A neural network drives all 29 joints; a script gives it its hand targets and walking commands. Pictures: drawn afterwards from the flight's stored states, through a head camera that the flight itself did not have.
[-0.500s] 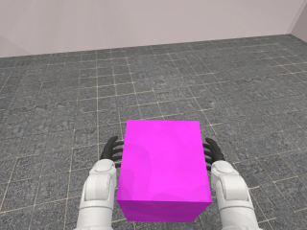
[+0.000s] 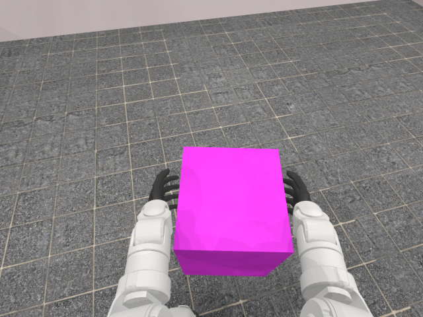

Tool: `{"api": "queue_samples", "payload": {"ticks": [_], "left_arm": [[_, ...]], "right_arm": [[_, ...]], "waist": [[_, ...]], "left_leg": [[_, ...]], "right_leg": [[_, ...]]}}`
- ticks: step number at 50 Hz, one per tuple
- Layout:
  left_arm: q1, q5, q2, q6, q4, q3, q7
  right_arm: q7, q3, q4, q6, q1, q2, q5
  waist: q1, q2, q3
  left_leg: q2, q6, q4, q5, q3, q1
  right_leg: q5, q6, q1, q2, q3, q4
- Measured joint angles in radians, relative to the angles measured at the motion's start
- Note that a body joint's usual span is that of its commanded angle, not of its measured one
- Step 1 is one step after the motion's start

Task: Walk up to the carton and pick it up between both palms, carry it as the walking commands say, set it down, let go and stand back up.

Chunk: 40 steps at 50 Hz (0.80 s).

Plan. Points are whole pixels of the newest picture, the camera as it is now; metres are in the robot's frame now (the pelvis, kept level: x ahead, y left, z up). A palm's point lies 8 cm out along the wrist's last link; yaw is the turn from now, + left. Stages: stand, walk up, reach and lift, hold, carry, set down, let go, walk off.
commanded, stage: set down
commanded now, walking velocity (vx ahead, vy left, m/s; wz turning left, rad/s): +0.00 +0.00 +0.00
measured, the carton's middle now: (227, 216) +0.33 +0.00 -0.08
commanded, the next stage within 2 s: none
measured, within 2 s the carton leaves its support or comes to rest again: neither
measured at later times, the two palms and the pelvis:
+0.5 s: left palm (163, 221) +0.33 +0.15 -0.10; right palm (284, 216) +0.35 -0.14 -0.10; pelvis -0.01 -0.03 -0.05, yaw +0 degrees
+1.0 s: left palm (168, 223) +0.36 +0.15 -0.20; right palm (274, 218) +0.39 -0.14 -0.19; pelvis -0.02 +0.00 -0.12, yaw -1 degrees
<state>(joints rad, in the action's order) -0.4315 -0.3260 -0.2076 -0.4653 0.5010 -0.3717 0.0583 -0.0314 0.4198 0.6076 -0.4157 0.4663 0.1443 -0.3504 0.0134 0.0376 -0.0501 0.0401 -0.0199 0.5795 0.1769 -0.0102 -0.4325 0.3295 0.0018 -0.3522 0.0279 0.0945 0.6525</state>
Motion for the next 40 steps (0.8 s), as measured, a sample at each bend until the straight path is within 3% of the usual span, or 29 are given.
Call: {"api": "queue_samples", "payload": {"ticks": [6, 16, 30, 40], "left_arm": [[-0.013, -0.014, -0.005, 0.084, 0.015, -0.035, -0.019], [0.019, 0.024, 0.009, 0.202, -0.036, -0.02, -0.035], [-0.079, 0.028, 0.039, 0.218, -0.002, -0.06, -0.049], [-0.133, 0.034, 0.027, 0.218, 0.002, -0.054, -0.009]], "right_arm": [[0.006, 0.02, 0.003, 0.068, 0.014, 0.012, -0.004], [0.043, -0.044, -0.051, 0.164, -0.011, 0.021, 0.072], [0.069, -0.028, -0.006, 0.188, 0.088, 0.011, 0.093], [0.049, -0.016, 0.031, 0.2, 0.153, -0.034, 0.114]], "waist": [[0.0, -0.011, 0.012], [0.022, -0.01, 0.064], [0.02, -0.006, 0.136], [0.011, -0.009, 0.182]], "left_leg": [[-0.007, 0.012, 0.053, 0.007, -0.019, -0.138], [-0.022, 0.037, 0.163, 0.023, -0.045, -0.408], [-0.01, 0.047, 0.345, 0.077, -0.078, -0.673], [0.01, 0.035, 0.486, 0.123, -0.07, -0.864]], "right_leg": [[0.008, -0.004, -0.135, 0.016, -0.012, 0.052], [0.025, -0.019, -0.408, 0.047, -0.024, 0.168], [0.077, -0.017, -0.66, 0.065, -0.041, 0.335], [0.128, 0.003, -0.846, 0.065, -0.028, 0.471]]}}
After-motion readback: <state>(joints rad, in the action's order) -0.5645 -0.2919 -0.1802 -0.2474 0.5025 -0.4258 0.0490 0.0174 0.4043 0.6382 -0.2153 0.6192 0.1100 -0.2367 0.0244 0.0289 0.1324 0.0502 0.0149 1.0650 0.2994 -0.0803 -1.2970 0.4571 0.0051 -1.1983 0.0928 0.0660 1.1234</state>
